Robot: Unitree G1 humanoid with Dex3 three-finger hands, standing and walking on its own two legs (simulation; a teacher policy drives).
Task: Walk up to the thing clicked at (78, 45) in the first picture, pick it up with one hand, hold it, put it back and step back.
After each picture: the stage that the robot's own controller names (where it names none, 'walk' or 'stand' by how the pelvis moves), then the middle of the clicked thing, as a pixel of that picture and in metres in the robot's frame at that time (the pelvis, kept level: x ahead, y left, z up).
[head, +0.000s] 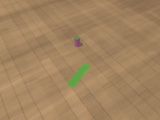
stand; (77, 41) +1.43 +0.07 -0.72
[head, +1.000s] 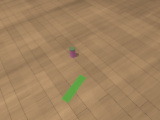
walk; (72, 52) +1.30 +0.21 -0.71
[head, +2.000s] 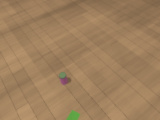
walk; (63, 78) +0.85 +0.26 -0.72
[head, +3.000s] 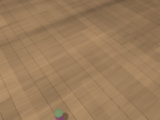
walk; (59, 116) +0.51 +0.20 -0.69
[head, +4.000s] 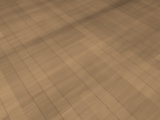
stand; out of the picture +0.40 +0.21 -0.72
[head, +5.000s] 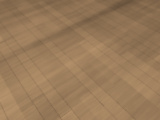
walk; out of the picture +0.39 +0.21 -0.72
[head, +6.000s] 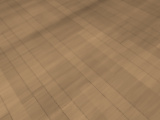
stand; out of the picture +0.39 +0.24 -0.70
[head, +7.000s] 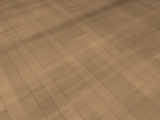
stand; out of the picture +0.43 +0.18 -0.71
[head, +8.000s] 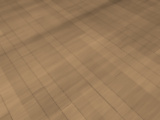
stand; out of the picture +0.41 +0.22 -0.70
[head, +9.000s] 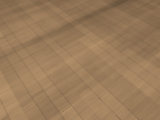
walk; out of the picture +0.40 +0.21 -0.71
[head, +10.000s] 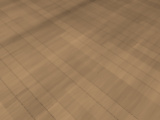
stand; out of the picture +0.42 +0.24 -0.71
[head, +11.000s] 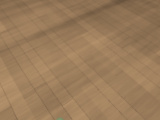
stand; out of the picture +0.45 +0.21 -0.71
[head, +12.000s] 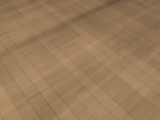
stand; out of the picture +0.37 +0.20 -0.72
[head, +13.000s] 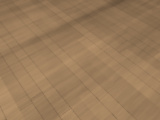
stand; out of the picture +0.37 +0.20 -0.73
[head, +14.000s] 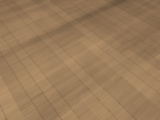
stand; out of the picture +0.36 +0.20 -0.73
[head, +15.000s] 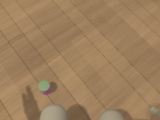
go down; (45, 87) +0.41 +0.21 -0.50
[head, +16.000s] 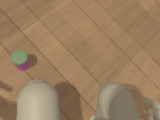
go down; (21, 60) +0.44 +0.27 -0.31
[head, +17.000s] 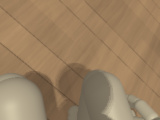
close in; out of the picture +0.41 +0.31 -0.24
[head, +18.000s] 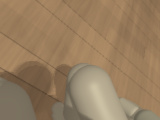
close; out of the picture +0.39 +0.32 -0.21
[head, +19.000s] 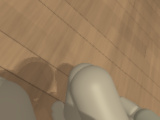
lift; out of the picture +0.38 +0.32 -0.22
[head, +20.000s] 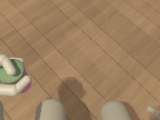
lift; (16, 77) +0.34 +0.23 -0.01
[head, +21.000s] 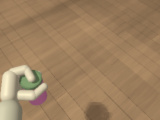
hold; (34, 88) +0.33 +0.18 +0.00
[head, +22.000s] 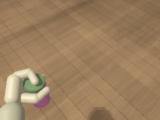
hold; (37, 91) +0.33 +0.17 +0.00
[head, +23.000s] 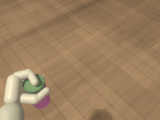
hold; (37, 92) +0.33 +0.17 +0.01
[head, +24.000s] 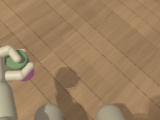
crouch; (21, 66) +0.40 +0.22 -0.07
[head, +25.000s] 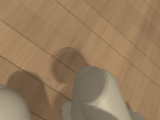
lower; out of the picture +0.41 +0.32 -0.21
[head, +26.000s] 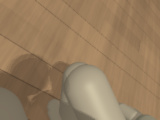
lower; out of the picture +0.41 +0.34 -0.22
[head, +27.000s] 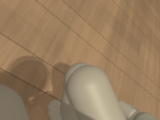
lower; out of the picture +0.40 +0.34 -0.22
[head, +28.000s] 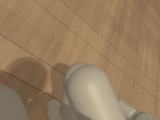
lower; out of the picture +0.40 +0.34 -0.22
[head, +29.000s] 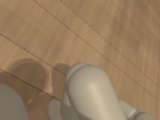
rest; out of the picture +0.40 +0.34 -0.22
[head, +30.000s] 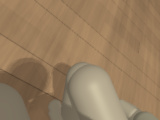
withdraw; out of the picture +0.39 +0.33 -0.22
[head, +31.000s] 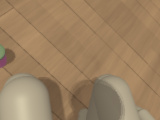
stand; out of the picture +0.42 +0.30 -0.26
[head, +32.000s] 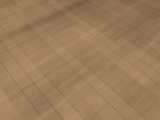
stand; out of the picture +0.38 +0.19 -0.64
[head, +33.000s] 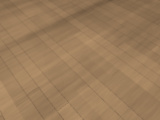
stand; out of the picture +0.39 +0.21 -0.67
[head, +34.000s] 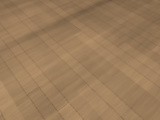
stand; out of the picture +0.39 +0.21 -0.67
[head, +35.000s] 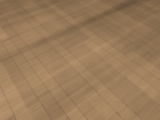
stand; out of the picture +0.41 +0.17 -0.72
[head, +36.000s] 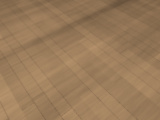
stand; out of the picture +0.38 +0.20 -0.73
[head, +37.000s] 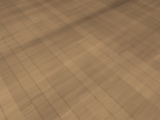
walk; out of the picture +0.37 +0.21 -0.73
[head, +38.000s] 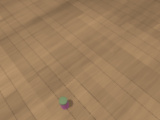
walk; (64, 103) +0.54 +0.22 -0.70
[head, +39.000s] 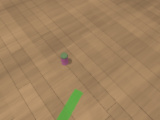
walk; (64, 59) +0.92 +0.17 -0.69
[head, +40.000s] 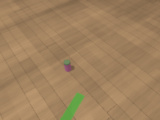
stand; (67, 65) +1.03 +0.20 -0.70
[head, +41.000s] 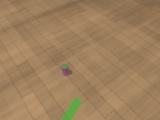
stand; (65, 70) +1.00 +0.19 -0.73
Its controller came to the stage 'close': yes
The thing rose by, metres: 0.70
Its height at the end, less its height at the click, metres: +0.00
